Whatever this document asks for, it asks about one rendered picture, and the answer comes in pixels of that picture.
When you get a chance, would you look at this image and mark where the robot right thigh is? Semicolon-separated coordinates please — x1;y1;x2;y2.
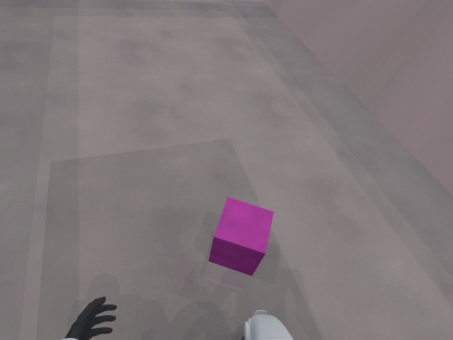
244;314;294;340

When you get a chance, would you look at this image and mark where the right robot shin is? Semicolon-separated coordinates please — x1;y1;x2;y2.
253;310;267;316

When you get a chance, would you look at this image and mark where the carton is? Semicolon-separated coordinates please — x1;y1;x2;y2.
209;197;274;276

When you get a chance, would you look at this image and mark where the robot left hand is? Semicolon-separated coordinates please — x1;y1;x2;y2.
65;297;117;340

